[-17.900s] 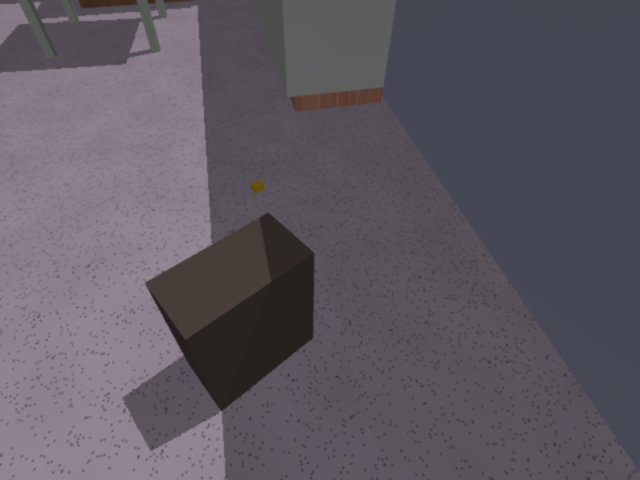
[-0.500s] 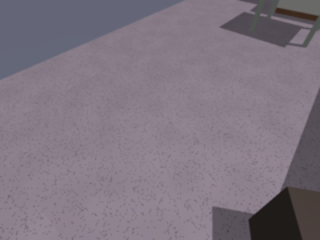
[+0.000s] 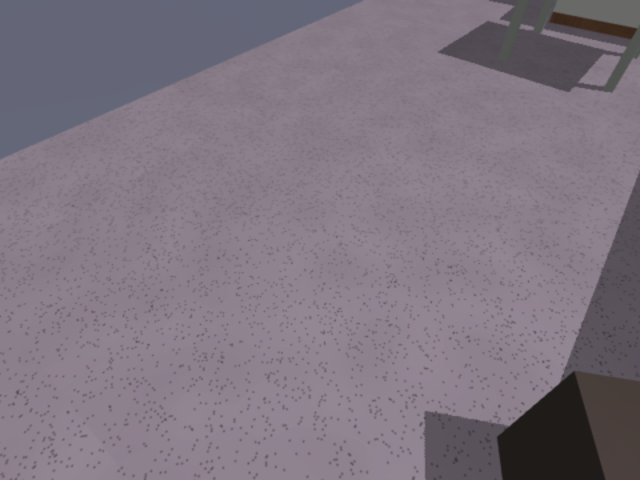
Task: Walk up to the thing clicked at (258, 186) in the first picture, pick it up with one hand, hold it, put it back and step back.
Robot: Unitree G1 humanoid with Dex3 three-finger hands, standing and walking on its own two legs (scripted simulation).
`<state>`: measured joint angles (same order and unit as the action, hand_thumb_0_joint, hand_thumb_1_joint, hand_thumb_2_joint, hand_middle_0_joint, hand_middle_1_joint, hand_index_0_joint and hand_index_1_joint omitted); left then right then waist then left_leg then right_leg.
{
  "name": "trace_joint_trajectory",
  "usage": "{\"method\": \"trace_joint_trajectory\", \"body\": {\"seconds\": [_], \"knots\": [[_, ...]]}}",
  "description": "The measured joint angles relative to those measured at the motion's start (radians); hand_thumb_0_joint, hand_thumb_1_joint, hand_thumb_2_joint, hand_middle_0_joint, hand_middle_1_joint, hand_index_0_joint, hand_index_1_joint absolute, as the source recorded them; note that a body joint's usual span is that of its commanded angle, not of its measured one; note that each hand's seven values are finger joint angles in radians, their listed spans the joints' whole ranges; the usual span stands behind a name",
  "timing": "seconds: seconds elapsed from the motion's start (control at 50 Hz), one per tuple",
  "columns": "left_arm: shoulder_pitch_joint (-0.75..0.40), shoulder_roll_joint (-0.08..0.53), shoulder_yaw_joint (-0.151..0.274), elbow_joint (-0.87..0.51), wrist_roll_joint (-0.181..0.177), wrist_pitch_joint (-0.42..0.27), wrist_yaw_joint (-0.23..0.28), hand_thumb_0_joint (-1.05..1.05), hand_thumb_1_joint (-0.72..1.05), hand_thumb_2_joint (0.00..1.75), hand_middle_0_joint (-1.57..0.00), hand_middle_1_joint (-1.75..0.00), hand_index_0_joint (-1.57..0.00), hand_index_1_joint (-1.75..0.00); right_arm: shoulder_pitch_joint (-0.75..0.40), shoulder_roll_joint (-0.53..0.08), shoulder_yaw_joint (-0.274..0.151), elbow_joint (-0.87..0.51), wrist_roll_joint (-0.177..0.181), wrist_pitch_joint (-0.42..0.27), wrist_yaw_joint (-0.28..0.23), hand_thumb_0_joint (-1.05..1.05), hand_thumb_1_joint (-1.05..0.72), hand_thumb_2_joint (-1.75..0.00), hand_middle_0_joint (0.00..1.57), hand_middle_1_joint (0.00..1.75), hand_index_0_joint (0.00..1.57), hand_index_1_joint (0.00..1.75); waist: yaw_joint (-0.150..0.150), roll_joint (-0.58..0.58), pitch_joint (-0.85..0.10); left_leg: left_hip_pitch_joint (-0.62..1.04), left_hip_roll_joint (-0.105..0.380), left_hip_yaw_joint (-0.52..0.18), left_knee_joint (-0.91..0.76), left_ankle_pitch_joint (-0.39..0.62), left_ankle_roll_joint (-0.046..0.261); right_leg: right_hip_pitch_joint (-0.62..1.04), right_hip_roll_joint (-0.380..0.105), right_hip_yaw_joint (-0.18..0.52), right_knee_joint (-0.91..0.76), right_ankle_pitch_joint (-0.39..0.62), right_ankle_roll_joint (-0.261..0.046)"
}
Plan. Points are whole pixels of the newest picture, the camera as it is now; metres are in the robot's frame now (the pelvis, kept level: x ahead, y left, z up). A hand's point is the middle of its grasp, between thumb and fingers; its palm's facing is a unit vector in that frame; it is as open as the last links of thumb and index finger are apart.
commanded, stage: stand
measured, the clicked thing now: out of the picture +0.89 -1.29 -0.77
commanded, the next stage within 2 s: walk up in 0.46 s
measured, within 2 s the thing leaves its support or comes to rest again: neither
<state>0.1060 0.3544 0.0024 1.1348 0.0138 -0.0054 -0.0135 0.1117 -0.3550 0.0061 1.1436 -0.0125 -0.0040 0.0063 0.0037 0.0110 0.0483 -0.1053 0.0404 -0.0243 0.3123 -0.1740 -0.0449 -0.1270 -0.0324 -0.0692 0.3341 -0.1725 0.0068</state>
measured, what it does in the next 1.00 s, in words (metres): walks ahead: left foot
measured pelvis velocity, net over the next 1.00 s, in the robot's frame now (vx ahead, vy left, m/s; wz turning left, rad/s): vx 0.15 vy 0.09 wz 0.00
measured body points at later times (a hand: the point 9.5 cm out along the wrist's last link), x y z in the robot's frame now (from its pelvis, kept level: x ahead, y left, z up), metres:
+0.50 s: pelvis +0.01 +0.00 +0.00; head +0.01 +0.00 +0.45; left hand +0.08 +0.30 -0.13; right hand +0.08 -0.30 -0.13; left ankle +0.00 +0.15 -0.74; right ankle +0.00 -0.12 -0.75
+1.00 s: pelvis +0.15 +0.09 +0.00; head +0.13 +0.12 +0.44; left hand +0.21 +0.42 -0.14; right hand +0.20 -0.24 -0.10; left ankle +0.15 +0.18 -0.75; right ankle +0.21 -0.06 -0.67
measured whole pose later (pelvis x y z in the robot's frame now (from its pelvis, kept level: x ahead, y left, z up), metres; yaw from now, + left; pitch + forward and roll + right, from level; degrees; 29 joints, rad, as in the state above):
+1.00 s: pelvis +0.15 +0.09 +0.00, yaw +0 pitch -3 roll +0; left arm 0.25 0.45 0.06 1.02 0.01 -0.02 -0.10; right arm 0.28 -0.39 -0.08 1.00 -0.02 -0.08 0.05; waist -0.01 -0.07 0.01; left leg -0.13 0.01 0.13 0.40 -0.22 0.04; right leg -0.52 -0.03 0.07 1.03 -0.22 0.00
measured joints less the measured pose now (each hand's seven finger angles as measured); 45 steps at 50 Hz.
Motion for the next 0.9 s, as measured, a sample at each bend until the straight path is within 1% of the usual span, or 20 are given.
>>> {"method": "trace_joint_trajectory", "body": {"seconds": [0.46, 0.48, 0.52, 0.54, 0.58, 0.62, 0.68, 0.72, 0.76, 0.78, 0.8, 0.82, 0.84, 0.86, 0.88, 0.9], "knots": [[-0.001, -0.002, -0.003, -0.010, 0.000, -0.002, 0.002, 0.01, 0.90, 0.90, -0.20, -0.30, -0.20, -0.30, -0.001, -0.002, -0.001, -0.009, 0.000, 0.000, 0.000, 0.00, -0.90, -0.89, 0.20, 0.30, 0.20, 0.30, 0.000, -0.002, -0.002, 0.006, 0.003, 0.005, 0.000, -0.009, -0.001, 0.004, 0.003, 0.004, 0.000, -0.007, -0.001], [0.004, -0.002, 0.008, -0.017, 0.006, -0.003, -0.008, 0.01, 0.90, 0.90, -0.20, -0.30, -0.20, -0.30, 0.006, -0.001, -0.012, -0.016, -0.005, -0.001, 0.008, 0.00, -0.90, -0.89, 0.20, 0.30, 0.20, 0.30, -0.001, -0.002, -0.006, -0.006, 0.002, 0.005, 0.025, -0.047, 0.013, -0.004, 0.002, 0.003, 0.018, -0.038, -0.005], [0.025, 0.001, 0.034, -0.038, 0.020, -0.013, -0.033, 0.01, 0.90, 0.90, -0.21, -0.30, -0.21, -0.30, 0.035, -0.009, -0.036, -0.036, -0.016, -0.008, 0.030, 0.00, -0.90, -0.89, 0.20, 0.30, 0.20, 0.30, 0.001, 0.003, -0.028, -0.046, 0.004, 0.003, 0.121, -0.194, 0.049, -0.024, 0.003, -0.004, 0.073, -0.143, -0.022], [0.037, 0.004, 0.045, -0.049, 0.025, -0.019, -0.041, 0.01, 0.90, 0.90, -0.21, -0.30, -0.21, -0.30, 0.049, -0.017, -0.045, -0.043, -0.020, -0.006, 0.038, 0.00, -0.90, -0.89, 0.20, 0.30, 0.20, 0.30, 0.000, 0.005, -0.041, -0.078, 0.007, 0.013, 0.192, -0.242, 0.059, -0.026, 0.001, -0.012, 0.082, -0.163, -0.028], [0.054, 0.014, 0.061, -0.072, 0.033, -0.034, -0.049, 0.01, 0.90, 0.90, -0.21, -0.30, -0.21, -0.30, 0.069, -0.034, -0.062, -0.050, -0.027, -0.001, 0.046, 0.00, -0.90, -0.89, 0.20, 0.30, 0.20, 0.30, 0.011, -0.003, -0.050, -0.160, -0.002, 0.039, 0.351, -0.257, 0.065, -0.015, -0.014, -0.022, 0.062, -0.133, -0.042], [0.071, 0.027, 0.072, -0.093, 0.035, -0.047, -0.051, 0.01, 0.90, 0.90, -0.21, -0.30, -0.21, -0.30, 0.070, -0.055, -0.077, -0.053, -0.028, -0.004, 0.055, 0.01, -0.90, -0.89, 0.20, 0.30, 0.20, 0.30, 0.033, -0.006, -0.036, -0.224, -0.001, 0.051, 0.432, -0.253, 0.063, 0.013, -0.023, -0.018, 0.026, -0.084, -0.049], [0.110, 0.054, 0.082, -0.105, 0.038, -0.045, -0.055, 0.01, 0.90, 0.90, -0.21, -0.30, -0.21, -0.30, 0.063, -0.083, -0.096, -0.071, -0.030, -0.014, 0.073, 0.01, -0.90, -0.89, 0.20, 0.30, 0.20, 0.30, 0.052, 0.002, -0.016, -0.277, 0.020, 0.048, 0.406, -0.258, 0.057, 0.061, -0.026, -0.018, 0.001, -0.079, -0.035], [0.140, 0.080, 0.088, -0.102, 0.039, -0.032, -0.060, 0.01, 0.90, 0.90, -0.21, -0.30, -0.21, -0.30, 0.062, -0.091, -0.106, -0.090, -0.029, -0.019, 0.082, 0.01, -0.90, -0.89, 0.20, 0.30, 0.20, 0.30, 0.057, -0.002, -0.018, -0.287, 0.036, 0.051, 0.345, -0.224, 0.050, 0.081, -0.031, -0.018, 0.016, -0.106, -0.016], [0.165, 0.108, 0.092, -0.095, 0.038, -0.015, -0.064, 0.01, 0.90, 0.90, -0.21, -0.30, -0.21, -0.30, 0.070, -0.091, -0.115, -0.112, -0.027, -0.029, 0.085, 0.01, -0.90, -0.89, 0.20, 0.30, 0.20, 0.30, 0.057, -0.014, -0.031, -0.266, 0.042, 0.068, 0.275, -0.145, 0.040, 0.083, -0.044, -0.014, 0.075, -0.162, -0.006], [0.175, 0.121, 0.094, -0.092, 0.038, -0.007, -0.065, 0.01, 0.90, 0.90, -0.21, -0.30, -0.21, -0.30, 0.075, -0.090, -0.121, -0.123, -0.026, -0.039, 0.083, 0.01, -0.90, -0.89, 0.20, 0.30, 0.20, 0.30, 0.054, -0.026, -0.037, -0.255, 0.035, 0.079, 0.262, -0.075, 0.039, 0.069, -0.058, -0.007, 0.139, -0.212, -0.014], [0.183, 0.132, 0.095, -0.087, 0.038, 0.002, -0.062, 0.01, 0.90, 0.90, -0.21, -0.30, -0.21, -0.30, 0.077, -0.088, -0.126, -0.134, -0.028, -0.051, 0.079, 0.01, -0.90, -0.89, 0.20, 0.30, 0.20, 0.30, 0.051, -0.045, -0.038, -0.252, 0.023, 0.097, 0.280, -0.016, 0.046, 0.034, -0.073, 0.015, 0.244, -0.285, -0.038], [0.186, 0.135, 0.094, -0.081, 0.036, 0.010, -0.056, 0.01, 0.90, 0.90, -0.21, -0.30, -0.20, -0.30, 0.078, -0.084, -0.128, -0.146, -0.033, -0.063, 0.070, 0.00, -0.90, -0.89, 0.20, 0.30, 0.20, 0.30, 0.043, -0.058, -0.039, -0.255, 0.016, 0.114, 0.319, -0.033, 0.054, -0.028, -0.059, 0.068, 0.394, -0.335, -0.050], [0.185, 0.134, 0.089, -0.075, 0.032, 0.018, -0.051, 0.01, 0.90, 0.90, -0.20, -0.30, -0.20, -0.30, 0.082, -0.076, -0.127, -0.155, -0.031, -0.069, 0.062, 0.00, -0.90, -0.89, 0.20, 0.30, 0.20, 0.30, 0.028, -0.064, -0.040, -0.248, 0.011, 0.123, 0.338, -0.063, 0.061, -0.090, -0.026, 0.116, 0.536, -0.336, -0.058], [0.182, 0.130, 0.082, -0.072, 0.027, 0.022, -0.049, 0.01, 0.91, 0.90, -0.20, -0.30, -0.20, -0.30, 0.090, -0.067, -0.124, -0.158, -0.026, -0.070, 0.057, 0.00, -0.90, -0.89, 0.20, 0.30, 0.20, 0.30, 0.014, -0.068, -0.044, -0.229, 0.006, 0.127, 0.330, -0.081, 0.068, -0.145, 0.002, 0.139, 0.639, -0.315, -0.064], [0.176, 0.124, 0.074, -0.074, 0.021, 0.020, -0.051, 0.01, 0.91, 0.90, -0.20, -0.30, -0.20, -0.30, 0.101, -0.059, -0.119, -0.155, -0.021, -0.068, 0.055, 0.00, -0.90, -0.89, 0.20, 0.30, 0.20, 0.30, 0.004, -0.072, -0.048, -0.202, 0.001, 0.130, 0.304, -0.086, 0.073, -0.195, 0.020, 0.147, 0.705, -0.282, -0.064], [0.169, 0.118, 0.068, -0.080, 0.014, 0.014, -0.056, 0.01, 0.91, 0.90, -0.20, -0.30, -0.20, -0.30, 0.112, -0.053, -0.111, -0.150, -0.017, -0.065, 0.052, 0.00, -0.90, -0.89, 0.20, 0.30, 0.20, 0.30, -0.001, -0.076, -0.050, -0.171, -0.006, 0.134, 0.268, -0.086, 0.075, -0.239, 0.027, 0.147, 0.739, -0.239, -0.059]]}}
